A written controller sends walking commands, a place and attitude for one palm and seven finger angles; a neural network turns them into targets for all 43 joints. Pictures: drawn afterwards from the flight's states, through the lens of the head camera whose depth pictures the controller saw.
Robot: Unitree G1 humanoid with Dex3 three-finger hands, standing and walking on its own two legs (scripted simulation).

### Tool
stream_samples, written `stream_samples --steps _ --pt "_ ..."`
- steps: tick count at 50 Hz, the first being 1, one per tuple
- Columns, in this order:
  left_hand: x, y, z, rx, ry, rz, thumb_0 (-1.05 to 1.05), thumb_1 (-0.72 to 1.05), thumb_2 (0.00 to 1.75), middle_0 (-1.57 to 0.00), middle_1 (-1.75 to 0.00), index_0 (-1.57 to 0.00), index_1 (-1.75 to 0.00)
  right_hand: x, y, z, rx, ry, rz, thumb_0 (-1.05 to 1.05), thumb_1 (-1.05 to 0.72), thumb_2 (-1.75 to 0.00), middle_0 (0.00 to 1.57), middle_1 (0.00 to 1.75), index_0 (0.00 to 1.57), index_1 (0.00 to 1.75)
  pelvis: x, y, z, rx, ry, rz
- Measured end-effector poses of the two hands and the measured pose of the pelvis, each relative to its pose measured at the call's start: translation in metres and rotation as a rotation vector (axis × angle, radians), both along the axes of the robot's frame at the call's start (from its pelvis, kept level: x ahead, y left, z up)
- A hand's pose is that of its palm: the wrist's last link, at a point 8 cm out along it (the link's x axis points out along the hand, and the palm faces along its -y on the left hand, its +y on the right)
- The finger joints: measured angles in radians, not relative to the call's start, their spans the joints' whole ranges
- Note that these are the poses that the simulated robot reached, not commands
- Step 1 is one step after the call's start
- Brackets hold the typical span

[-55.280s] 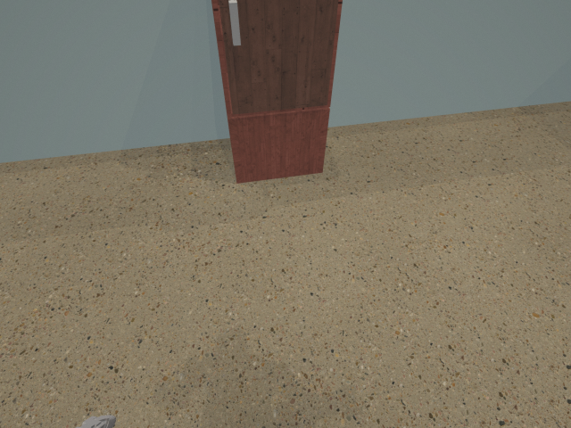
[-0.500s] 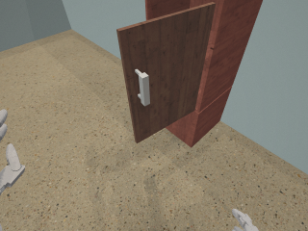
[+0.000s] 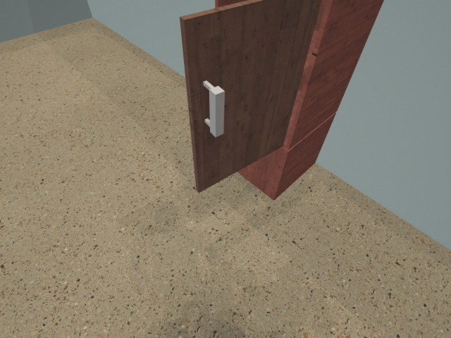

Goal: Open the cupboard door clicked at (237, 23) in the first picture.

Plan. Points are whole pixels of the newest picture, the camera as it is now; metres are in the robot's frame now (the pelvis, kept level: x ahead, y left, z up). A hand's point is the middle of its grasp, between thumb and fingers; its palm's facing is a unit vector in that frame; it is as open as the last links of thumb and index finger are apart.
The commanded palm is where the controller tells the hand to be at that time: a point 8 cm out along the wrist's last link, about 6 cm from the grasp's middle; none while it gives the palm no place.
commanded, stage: let the arm hang, fingers relaxed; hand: left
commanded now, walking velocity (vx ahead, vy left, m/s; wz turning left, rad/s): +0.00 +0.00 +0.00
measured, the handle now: (212, 108) +0.64 +0.06 +0.04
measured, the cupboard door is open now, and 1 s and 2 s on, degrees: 82 82 82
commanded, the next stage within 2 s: look to check the result in 0.80 s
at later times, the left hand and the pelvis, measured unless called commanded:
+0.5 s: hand out of the picture -0.02 +0.20 -0.16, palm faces +0.05 -0.97 -0.23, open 7.4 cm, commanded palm none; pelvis +0.00 +0.02 +0.01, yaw +0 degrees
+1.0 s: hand out of the picture +0.05 +0.22 -0.16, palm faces +0.01 -0.97 -0.25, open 7.4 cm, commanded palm none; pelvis +0.02 +0.01 +0.01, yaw +0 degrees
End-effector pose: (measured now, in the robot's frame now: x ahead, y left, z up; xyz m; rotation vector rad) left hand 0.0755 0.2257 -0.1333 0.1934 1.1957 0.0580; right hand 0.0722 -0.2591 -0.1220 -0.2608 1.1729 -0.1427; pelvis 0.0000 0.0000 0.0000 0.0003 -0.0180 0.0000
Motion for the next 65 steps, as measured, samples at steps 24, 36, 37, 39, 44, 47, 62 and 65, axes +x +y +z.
stream_samples --steps 24,36,37,39,44,47,62,65 --pt "-0.105 0.027 0.003 0.054 0.269 0.163 0.01 0.91 0.9 -0.2 -0.3 -0.2 -0.3 -0.083 0.072 -0.024 0.139 0.251 -0.093 0.01 -0.91 -0.9 0.2 0.3 0.2 0.3 0.003 0.018 0.008 -0.002 -0.003 0.001" --pt "-0.043 0.017 -0.001 0.017 0.134 0.107 0.01 0.92 0.9 -0.2 -0.3 -0.2 -0.3 -0.056 0.051 -0.016 0.085 0.181 -0.094 0.01 -0.92 -0.9 0.2 0.3 0.2 0.3 0.011 0.017 0.01 0.001 -0.009 -0.006" --pt "-0.041 0.018 0.0 0.018 0.132 0.105 0.01 0.92 0.9 -0.2 -0.3 -0.2 -0.3 -0.055 0.05 -0.015 0.083 0.182 -0.094 0.01 -0.92 -0.9 0.2 0.3 0.2 0.3 0.012 0.017 0.01 0.001 -0.009 -0.006" --pt "-0.038 0.02 0.001 0.023 0.13 0.103 0.01 0.92 0.9 -0.2 -0.3 -0.2 -0.3 -0.053 0.048 -0.014 0.078 0.184 -0.092 0.01 -0.92 -0.9 0.2 0.3 0.2 0.3 0.013 0.017 0.01 0.0 -0.008 -0.005" --pt "-0.035 0.029 0.004 0.045 0.14 0.103 0.01 0.91 0.9 -0.2 -0.3 -0.2 -0.3 -0.048 0.042 -0.013 0.07 0.194 -0.087 0.0 -0.91 -0.9 0.2 0.3 0.2 0.3 0.018 0.016 0.011 0.0 -0.007 -0.004" --pt "-0.034 0.035 0.006 0.061 0.148 0.105 0.01 0.91 0.9 -0.2 -0.3 -0.2 -0.3 -0.043 0.038 -0.013 0.063 0.197 -0.082 0.0 -0.91 -0.9 0.2 0.3 0.2 0.3 0.02 0.015 0.012 0.0 -0.006 -0.004" --pt "-0.01 0.055 0.017 0.116 0.132 0.097 0.01 0.91 0.9 -0.2 -0.3 -0.2 -0.3 0.006 0.011 -0.005 0.012 0.135 -0.041 0.0 -0.91 -0.9 0.2 0.3 0.2 0.3 0.033 0.013 0.014 0.002 -0.001 -0.002" --pt "0.0 0.057 0.018 0.121 0.116 0.092 0.01 0.91 0.9 -0.2 -0.3 -0.2 -0.3 0.018 0.006 -0.003 0.003 0.115 -0.033 0.0 -0.91 -0.9 0.2 0.3 0.2 0.3 0.036 0.012 0.014 0.003 0.001 -0.002"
